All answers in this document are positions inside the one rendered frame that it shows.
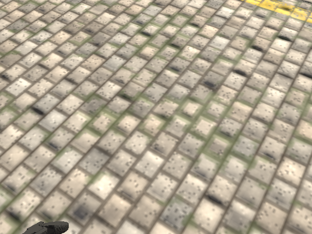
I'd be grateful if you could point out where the left robot hand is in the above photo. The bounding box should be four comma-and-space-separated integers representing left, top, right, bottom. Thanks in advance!
22, 221, 69, 234

